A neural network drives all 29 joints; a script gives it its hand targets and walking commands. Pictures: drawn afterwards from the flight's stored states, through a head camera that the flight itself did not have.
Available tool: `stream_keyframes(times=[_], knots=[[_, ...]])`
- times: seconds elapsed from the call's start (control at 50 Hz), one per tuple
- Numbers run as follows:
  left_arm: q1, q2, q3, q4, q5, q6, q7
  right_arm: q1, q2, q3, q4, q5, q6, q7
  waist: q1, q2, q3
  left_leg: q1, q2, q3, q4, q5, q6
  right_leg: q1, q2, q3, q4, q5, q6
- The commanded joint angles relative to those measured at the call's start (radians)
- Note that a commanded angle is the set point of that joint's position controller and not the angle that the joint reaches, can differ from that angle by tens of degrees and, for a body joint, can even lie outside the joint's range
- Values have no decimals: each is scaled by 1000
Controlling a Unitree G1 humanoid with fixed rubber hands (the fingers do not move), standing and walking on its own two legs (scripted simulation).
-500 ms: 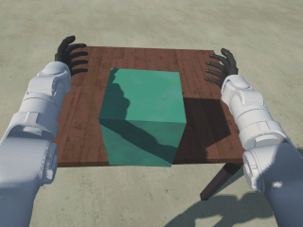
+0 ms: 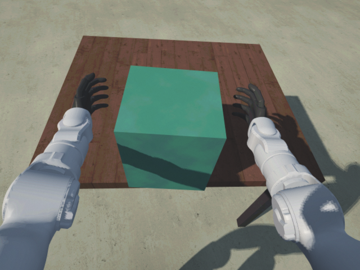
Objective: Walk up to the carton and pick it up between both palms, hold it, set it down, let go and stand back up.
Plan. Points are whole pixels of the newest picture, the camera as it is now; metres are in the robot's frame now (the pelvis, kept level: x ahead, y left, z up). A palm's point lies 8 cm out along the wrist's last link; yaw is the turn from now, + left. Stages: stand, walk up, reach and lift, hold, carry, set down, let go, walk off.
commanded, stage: reach and lift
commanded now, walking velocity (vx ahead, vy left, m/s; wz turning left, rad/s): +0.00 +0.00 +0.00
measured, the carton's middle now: (170, 133) +0.45 +0.04 +0.01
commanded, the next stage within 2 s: none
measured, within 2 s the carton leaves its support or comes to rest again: neither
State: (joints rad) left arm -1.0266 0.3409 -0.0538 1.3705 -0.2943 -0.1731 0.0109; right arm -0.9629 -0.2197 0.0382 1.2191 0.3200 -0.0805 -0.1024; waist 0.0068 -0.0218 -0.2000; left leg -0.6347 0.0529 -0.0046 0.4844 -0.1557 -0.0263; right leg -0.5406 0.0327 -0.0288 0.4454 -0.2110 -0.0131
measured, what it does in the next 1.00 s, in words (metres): stands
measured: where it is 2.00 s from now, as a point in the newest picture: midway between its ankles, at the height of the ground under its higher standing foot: outside the picture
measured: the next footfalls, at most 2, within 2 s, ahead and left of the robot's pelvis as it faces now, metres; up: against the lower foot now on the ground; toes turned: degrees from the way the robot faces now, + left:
none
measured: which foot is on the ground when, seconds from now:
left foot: down 0.00-1.00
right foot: down 0.00-1.00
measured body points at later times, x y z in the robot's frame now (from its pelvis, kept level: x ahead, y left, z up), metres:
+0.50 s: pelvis +0.00 +0.02 -0.01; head +0.10 +0.04 +0.43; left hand +0.48 +0.20 +0.06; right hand +0.47 -0.15 +0.06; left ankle +0.03 +0.13 -0.73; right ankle -0.01 -0.11 -0.73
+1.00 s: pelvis +0.01 +0.02 +0.01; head +0.09 +0.04 +0.45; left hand +0.46 +0.18 +0.06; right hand +0.44 -0.13 +0.06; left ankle +0.03 +0.13 -0.73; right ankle -0.01 -0.11 -0.73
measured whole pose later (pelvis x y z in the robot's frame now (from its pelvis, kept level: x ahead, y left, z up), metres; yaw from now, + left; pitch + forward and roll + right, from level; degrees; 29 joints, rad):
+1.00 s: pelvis +0.01 +0.02 +0.01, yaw -1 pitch +14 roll -1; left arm -0.94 0.06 0.49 1.22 0.31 -0.29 0.04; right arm -0.82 0.08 -0.64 1.01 -0.39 -0.27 -0.06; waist 0.02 -0.04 -0.07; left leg -0.49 0.03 0.04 0.38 -0.13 0.00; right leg -0.40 0.01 0.00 0.33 -0.16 0.01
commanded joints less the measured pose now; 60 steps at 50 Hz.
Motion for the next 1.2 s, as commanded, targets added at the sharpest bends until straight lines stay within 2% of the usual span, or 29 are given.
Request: stream_keyframes(times=[0.0,0.08,0.18,0.28,0.34,0.42,0.52,0.64,0.74,0.78,0.82,0.86,0.9,0.98,1.08,1.12,1.14,1.18], knots=[[-403,126,15,37,3,-104,-27,-437,-153,9,-49,14,-85,1,-7,-8,-557,328,-43,30,61,262,-10,114,-31,-3,12,313,67],[-414,108,10,53,10,-166,-25,-428,-150,50,-37,54,-146,16,13,5,-609,294,-42,33,83,311,-19,94,-29,-4,43,333,69],[-490,94,7,-58,11,-195,3,-455,-169,36,-96,64,-182,31,12,83,-760,369,-34,42,122,383,-51,0,-15,-19,55,321,55],[-488,55,18,-164,33,-181,28,-446,-192,3,-131,47,-192,32,6,141,-885,471,-26,40,159,481,-77,-53,7,-35,57,356,39],[-441,32,48,-165,70,-155,30,-425,-186,-6,-113,31,-184,28,9,128,-867,489,-24,37,158,503,-73,-42,13,-36,49,371,38],[-387,-4,94,-119,117,-133,26,-412,-148,-15,-86,3,-171,22,21,70,-762,451,-25,38,129,465,-53,-1,11,-31,31,353,45],[-392,-62,138,-105,160,-146,34,-430,-73,-49,-112,-62,-171,20,31,17,-682,420,-24,43,99,428,-37,30,5,-25,12,321,48],[-419,-143,214,-130,249,-164,38,-430,45,-139,-124,-190,-173,14,19,12,-645,423,-26,58,79,426,-31,85,-7,-14,-3,350,46],[-425,-253,316,-178,400,-151,15,-405,193,-280,-130,-374,-191,16,5,45,-628,467,-33,82,51,460,-37,165,-12,-18,-26,416,44],[-434,-413,333,-195,493,-145,-26,-408,383,-330,-151,-505,-207,55,3,61,-608,513,-36,92,29,478,-40,196,-14,-36,-51,430,41],[-420,-673,324,-163,601,-145,-88,-413,661,-368,-172,-669,-224,128,3,87,-572,562,-36,99,-1,475,-44,230,-15,-60,-79,433,28],[-373,-760,332,-134,648,-144,-104,-379,732,-406,-187,-748,-229,171,10,115,-558,595,-29,105,-15,481,-52,250,-9,-64,-89,427,6],[-350,-763,360,-144,676,-132,-98,-352,745,-428,-198,-788,-223,186,21,102,-515,595,-25,110,-37,472,-47,275,-8,-62,-101,395,4],[-313,-757,410,-176,721,-90,-95,-320,767,-442,-220,-846,-202,195,37,51,-427,566,-29,129,-83,417,-25,335,-12,-59,-116,353,23],[-317,-753,435,-230,721,-61,-93,-322,790,-448,-252,-875,-195,194,46,2,-403,537,-31,152,-112,368,-5,375,-15,-54,-120,353,45],[-328,-757,434,-251,714,-59,-93,-329,801,-449,-256,-879,-198,193,45,-3,-410,537,-31,158,-114,371,-3,383,-16,-54,-119,369,50],[-328,-742,421,-330,717,-62,-70,-311,733,-488,-259,-876,-201,199,57,72,-468,624,-18,148,-101,457,-34,329,5,-77,-133,291,36],[-320,-708,440,-362,737,-44,-47,-300,695,-514,-268,-882,-201,195,46,56,-451,692,-18,149,-74,513,-37,267,9,-79,-169,234,31]])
